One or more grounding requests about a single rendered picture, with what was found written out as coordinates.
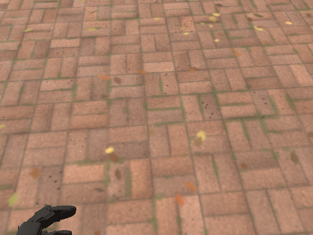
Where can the robot left hand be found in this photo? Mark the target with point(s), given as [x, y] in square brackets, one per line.
[44, 218]

